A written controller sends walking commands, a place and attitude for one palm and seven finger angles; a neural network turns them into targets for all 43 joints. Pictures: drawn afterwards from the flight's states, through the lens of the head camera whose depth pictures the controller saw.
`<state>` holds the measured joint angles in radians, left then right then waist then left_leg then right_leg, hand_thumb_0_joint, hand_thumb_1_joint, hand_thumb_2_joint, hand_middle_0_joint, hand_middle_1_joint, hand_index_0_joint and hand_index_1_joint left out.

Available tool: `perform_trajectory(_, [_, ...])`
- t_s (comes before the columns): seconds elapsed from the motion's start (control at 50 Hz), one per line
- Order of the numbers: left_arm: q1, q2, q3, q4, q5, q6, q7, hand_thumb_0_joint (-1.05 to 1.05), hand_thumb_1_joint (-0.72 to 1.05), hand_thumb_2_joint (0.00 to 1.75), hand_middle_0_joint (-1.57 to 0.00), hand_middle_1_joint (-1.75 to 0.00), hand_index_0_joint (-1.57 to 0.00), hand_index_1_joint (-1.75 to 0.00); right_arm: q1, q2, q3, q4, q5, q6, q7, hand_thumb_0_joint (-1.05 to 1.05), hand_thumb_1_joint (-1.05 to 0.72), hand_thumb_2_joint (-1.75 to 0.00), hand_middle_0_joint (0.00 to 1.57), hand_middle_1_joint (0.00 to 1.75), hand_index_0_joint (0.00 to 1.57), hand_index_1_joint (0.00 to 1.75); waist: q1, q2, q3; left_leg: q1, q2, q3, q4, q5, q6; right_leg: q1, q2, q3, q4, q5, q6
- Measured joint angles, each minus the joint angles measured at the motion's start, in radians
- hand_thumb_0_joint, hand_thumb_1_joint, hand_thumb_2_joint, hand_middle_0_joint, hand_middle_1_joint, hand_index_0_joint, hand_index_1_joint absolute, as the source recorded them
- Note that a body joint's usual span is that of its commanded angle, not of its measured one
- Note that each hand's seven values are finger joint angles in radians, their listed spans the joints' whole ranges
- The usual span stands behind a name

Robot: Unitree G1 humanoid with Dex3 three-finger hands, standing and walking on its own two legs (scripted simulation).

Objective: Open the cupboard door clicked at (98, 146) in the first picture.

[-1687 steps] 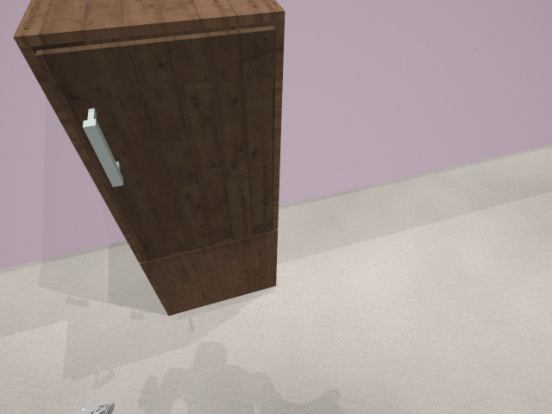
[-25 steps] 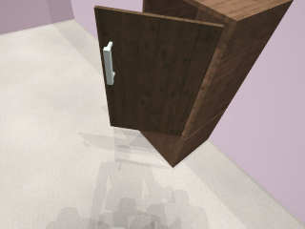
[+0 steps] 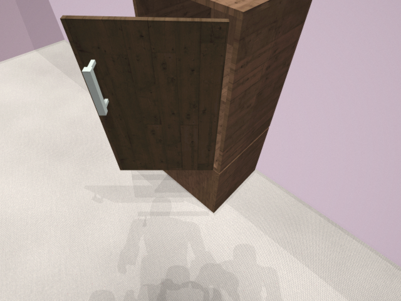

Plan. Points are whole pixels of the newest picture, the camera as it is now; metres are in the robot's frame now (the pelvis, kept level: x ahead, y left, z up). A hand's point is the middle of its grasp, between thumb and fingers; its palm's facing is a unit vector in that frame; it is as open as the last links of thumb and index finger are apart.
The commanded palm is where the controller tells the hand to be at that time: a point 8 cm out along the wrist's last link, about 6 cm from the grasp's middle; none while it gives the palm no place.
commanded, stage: come to a stop and stand still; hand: left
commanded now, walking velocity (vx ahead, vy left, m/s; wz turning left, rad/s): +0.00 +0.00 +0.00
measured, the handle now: (97, 88) +0.62 +0.29 +0.07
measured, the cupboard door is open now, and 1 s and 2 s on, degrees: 44 44 44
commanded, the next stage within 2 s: look again from close up in 0.42 s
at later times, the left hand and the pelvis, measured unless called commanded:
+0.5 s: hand out of the picture -0.03 +0.12 -0.17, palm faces +0.06 -0.99 -0.15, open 7.3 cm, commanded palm none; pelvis -0.01 -0.04 +0.01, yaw +1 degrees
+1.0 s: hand out of the picture -0.01 +0.17 -0.17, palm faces +0.00 -0.98 -0.21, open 7.4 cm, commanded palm none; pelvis -0.03 -0.01 +0.00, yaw +0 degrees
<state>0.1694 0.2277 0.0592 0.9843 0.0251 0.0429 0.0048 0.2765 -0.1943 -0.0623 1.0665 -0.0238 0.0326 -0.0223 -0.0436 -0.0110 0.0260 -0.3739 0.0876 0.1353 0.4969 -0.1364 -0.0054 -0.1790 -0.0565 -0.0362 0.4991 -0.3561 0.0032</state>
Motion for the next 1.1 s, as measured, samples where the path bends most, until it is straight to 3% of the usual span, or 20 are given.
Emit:
perform_trajectory(0.06, [0.017, -0.045, -0.021, 0.031, 0.004, -0.006, 0.009, 0.0, 0.91, 0.9, -0.2, -0.3, -0.2, -0.3, 0.015, -0.017, -0.003, 0.021, 0.006, 0.025, 0.009, 0.0, -0.91, -0.89, 0.2, 0.3, 0.2, 0.3, -0.003, 0.039, 0.003, -0.026, -0.014, -0.062, 0.112, -0.186, -0.014, 0.007, 0.015, -0.011, 0.003, 0.02, 0.005])
perform_trajectory(0.14, [0.054, -0.072, -0.031, 0.067, -0.001, -0.02, 0.022, 0.0, 0.92, 0.9, -0.2, -0.3, -0.2, -0.3, 0.028, -0.004, 0.005, 0.036, 0.005, 0.029, 0.012, 0.0, -0.91, -0.89, 0.2, 0.3, 0.2, 0.3, 0.001, 0.043, -0.005, -0.008, -0.038, -0.095, 0.226, -0.236, -0.02, 0.036, 0.028, -0.02, -0.038, 0.05, -0.004])
perform_trajectory(0.22, [0.071, -0.073, -0.035, 0.099, -0.008, -0.034, 0.021, 0.0, 0.93, 0.9, -0.2, -0.3, -0.2, -0.3, 0.022, 0.023, 0.019, 0.047, 0.01, 0.009, 0.004, 0.0, -0.91, -0.89, 0.2, 0.3, 0.2, 0.3, 0.009, 0.036, 0.0, 0.104, -0.044, -0.098, 0.084, -0.142, -0.024, 0.031, 0.052, -0.034, -0.018, 0.039, -0.014])
perform_trajectory(0.26, [0.067, -0.071, -0.037, 0.117, -0.015, -0.034, 0.02, 0.0, 0.93, 0.9, -0.2, -0.3, -0.2, -0.3, 0.008, 0.041, 0.027, 0.064, 0.009, -0.008, -0.005, 0.0, -0.91, -0.89, 0.2, 0.3, 0.19, 0.3, 0.013, 0.027, 0.009, 0.136, -0.044, -0.107, 0.03, -0.124, 0.0, 0.025, 0.057, -0.044, 0.004, 0.026, -0.014])
perform_trajectory(0.32, [0.073, -0.07, -0.038, 0.133, -0.018, -0.031, 0.021, 0.0, 0.93, 0.9, -0.2, -0.3, -0.2, -0.3, -0.015, 0.069, 0.042, 0.078, 0.009, -0.02, -0.012, 0.0, -0.91, -0.89, 0.2, 0.3, 0.2, 0.3, 0.036, -0.003, 0.018, 0.158, -0.048, -0.095, 0.004, -0.121, -0.005, 0.044, 0.053, -0.033, -0.026, 0.047, -0.013])
perform_trajectory(0.5, [0.108, -0.096, -0.047, 0.165, -0.015, -0.035, 0.014, 0.0, 0.92, 0.9, -0.2, -0.3, -0.2, -0.3, -0.041, 0.049, 0.046, 0.082, 0.009, -0.024, -0.019, 0.01, -0.93, -0.89, 0.2, 0.3, 0.2, 0.3, 0.046, 0.002, 0.017, 0.194, -0.051, -0.092, -0.071, -0.073, -0.01, 0.074, 0.054, -0.031, -0.089, 0.086, -0.02])
perform_trajectory(0.58, [0.131, -0.11, -0.059, 0.15, -0.004, -0.066, 0.035, 0.0, 0.91, 0.9, -0.2, -0.3, -0.2, -0.3, -0.039, 0.03, 0.05, 0.045, 0.012, -0.03, -0.007, 0.01, -0.93, -0.89, 0.2, 0.3, 0.2, 0.3, 0.045, 0.026, 0.021, 0.148, -0.032, -0.097, -0.003, -0.1, -0.008, 0.05, 0.071, -0.032, -0.074, 0.091, -0.02])
perform_trajectory(0.7, [0.141, -0.099, -0.066, 0.123, -0.003, -0.065, 0.029, 0.0, 0.9, 0.9, -0.2, -0.3, -0.2, -0.3, -0.015, 0.021, 0.057, -0.009, 0.008, -0.046, -0.003, 0.0, -0.93, -0.89, 0.2, 0.3, 0.2, 0.3, 0.034, 0.032, 0.015, 0.126, -0.05, -0.09, 0.047, -0.124, 0.006, 0.015, 0.05, -0.025, 0.005, 0.051, -0.01])
perform_trajectory(0.92, [0.118, -0.051, -0.061, 0.081, -0.005, -0.053, 0.025, 0.0, 0.9, 0.9, -0.2, -0.3, -0.2, -0.3, 0.011, 0.032, 0.074, -0.001, 0.006, -0.044, 0.001, 0.01, -0.93, -0.89, 0.2, 0.3, 0.2, 0.3, 0.039, 0.011, -0.004, 0.136, -0.072, -0.067, 0.021, -0.11, 0.022, 0.002, 0.027, -0.004, 0.018, 0.051, 0.005])
perform_trajectory(1.1, [0.113, -0.051, -0.062, 0.084, -0.005, -0.05, 0.02, 0.0, 0.91, 0.9, -0.2, -0.3, -0.2, -0.3, 0.011, 0.04, 0.077, 0.017, 0.008, -0.05, 0.003, 0.0, -0.92, -0.89, 0.2, 0.3, 0.2, 0.3, 0.041, 0.001, 0.01, 0.136, -0.075, -0.059, -0.006, -0.095, 0.025, -0.005, 0.025, 0.004, 0.0, 0.065, 0.009])
